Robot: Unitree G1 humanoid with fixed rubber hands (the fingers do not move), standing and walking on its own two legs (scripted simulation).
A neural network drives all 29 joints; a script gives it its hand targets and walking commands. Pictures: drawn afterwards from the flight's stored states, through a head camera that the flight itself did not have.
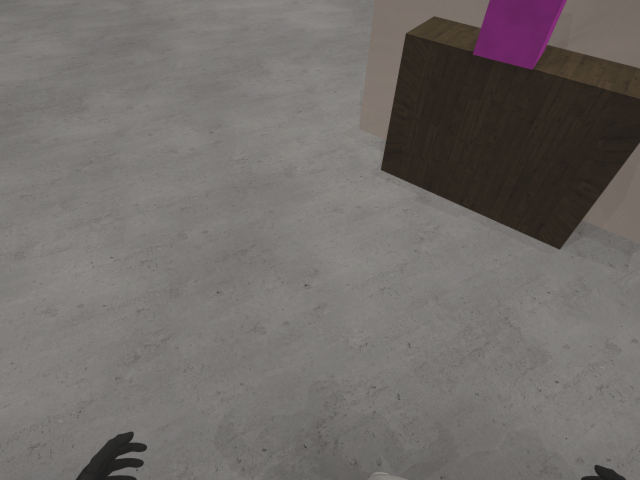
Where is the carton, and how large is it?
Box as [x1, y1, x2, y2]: [473, 0, 566, 69]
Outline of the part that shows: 490,0 473,54 532,69 547,43 566,0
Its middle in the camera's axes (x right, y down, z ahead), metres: +0.71 -0.77 +1.33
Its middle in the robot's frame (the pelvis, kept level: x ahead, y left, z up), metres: +1.49 -0.73 +0.04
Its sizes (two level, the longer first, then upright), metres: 0.210 0.200 0.250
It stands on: a pedestal, 0.67 m high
